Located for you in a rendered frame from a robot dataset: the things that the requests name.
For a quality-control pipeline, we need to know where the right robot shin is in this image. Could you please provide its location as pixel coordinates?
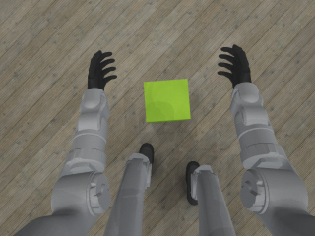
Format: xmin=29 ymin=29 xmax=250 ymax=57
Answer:
xmin=190 ymin=165 xmax=219 ymax=199

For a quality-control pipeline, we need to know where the left robot thigh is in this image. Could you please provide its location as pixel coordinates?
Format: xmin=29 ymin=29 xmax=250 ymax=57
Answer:
xmin=103 ymin=158 xmax=152 ymax=236

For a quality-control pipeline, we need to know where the carton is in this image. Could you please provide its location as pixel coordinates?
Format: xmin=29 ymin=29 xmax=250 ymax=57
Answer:
xmin=144 ymin=79 xmax=191 ymax=123

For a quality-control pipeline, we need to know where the robot right upper arm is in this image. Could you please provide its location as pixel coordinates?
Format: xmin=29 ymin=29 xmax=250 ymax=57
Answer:
xmin=240 ymin=167 xmax=315 ymax=236

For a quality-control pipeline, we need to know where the robot left upper arm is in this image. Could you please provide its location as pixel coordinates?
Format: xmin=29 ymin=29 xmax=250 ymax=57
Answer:
xmin=13 ymin=171 xmax=111 ymax=236

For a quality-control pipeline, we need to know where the left robot forearm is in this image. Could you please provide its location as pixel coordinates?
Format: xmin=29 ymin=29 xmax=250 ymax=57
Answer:
xmin=50 ymin=88 xmax=110 ymax=211

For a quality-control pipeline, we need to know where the left robot hand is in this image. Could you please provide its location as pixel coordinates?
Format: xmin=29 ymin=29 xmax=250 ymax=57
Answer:
xmin=87 ymin=50 xmax=117 ymax=91

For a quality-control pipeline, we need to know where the right robot hand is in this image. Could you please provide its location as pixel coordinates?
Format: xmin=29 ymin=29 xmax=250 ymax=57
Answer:
xmin=218 ymin=44 xmax=252 ymax=88

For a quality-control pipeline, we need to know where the right robot forearm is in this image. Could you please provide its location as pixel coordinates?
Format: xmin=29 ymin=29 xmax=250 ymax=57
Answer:
xmin=229 ymin=82 xmax=308 ymax=207

